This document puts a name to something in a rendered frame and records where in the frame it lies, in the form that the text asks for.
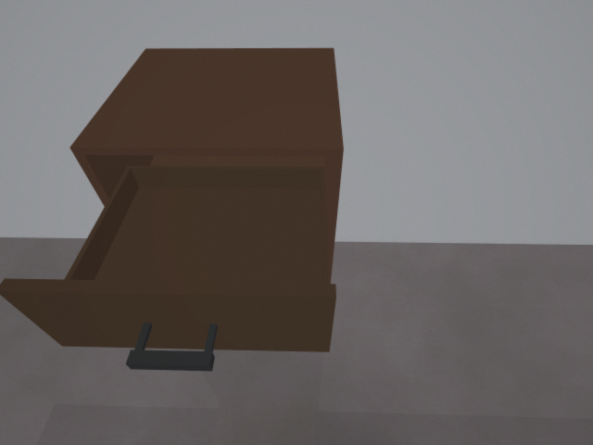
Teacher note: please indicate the handle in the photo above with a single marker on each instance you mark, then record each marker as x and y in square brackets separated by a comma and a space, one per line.
[142, 359]

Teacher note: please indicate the cabinet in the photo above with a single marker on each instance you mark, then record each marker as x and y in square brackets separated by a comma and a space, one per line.
[268, 107]

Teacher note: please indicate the drawer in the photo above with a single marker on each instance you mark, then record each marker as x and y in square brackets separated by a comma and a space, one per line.
[182, 247]

